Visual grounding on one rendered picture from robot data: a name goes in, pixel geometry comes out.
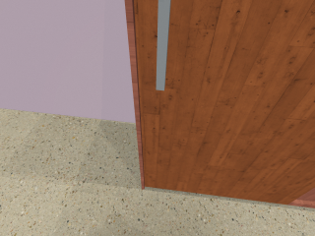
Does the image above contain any handle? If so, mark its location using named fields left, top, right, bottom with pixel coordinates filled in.
left=156, top=0, right=171, bottom=90

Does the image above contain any wardrobe door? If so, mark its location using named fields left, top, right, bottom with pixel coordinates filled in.
left=297, top=188, right=315, bottom=202
left=134, top=0, right=315, bottom=205

